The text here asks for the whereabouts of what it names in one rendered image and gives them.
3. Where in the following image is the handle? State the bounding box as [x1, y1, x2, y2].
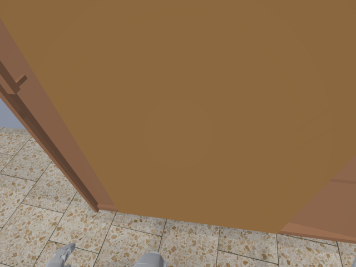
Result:
[0, 61, 20, 94]

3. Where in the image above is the left robot hand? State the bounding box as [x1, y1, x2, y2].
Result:
[45, 243, 76, 267]

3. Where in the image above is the wardrobe door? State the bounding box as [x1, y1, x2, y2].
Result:
[0, 18, 115, 206]
[0, 0, 356, 234]

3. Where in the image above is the robot left thigh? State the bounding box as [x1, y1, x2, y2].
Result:
[133, 253, 167, 267]

